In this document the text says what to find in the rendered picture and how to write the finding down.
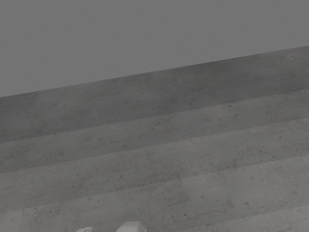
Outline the left robot thigh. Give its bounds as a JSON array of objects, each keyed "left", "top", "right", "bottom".
[{"left": 116, "top": 221, "right": 147, "bottom": 232}]

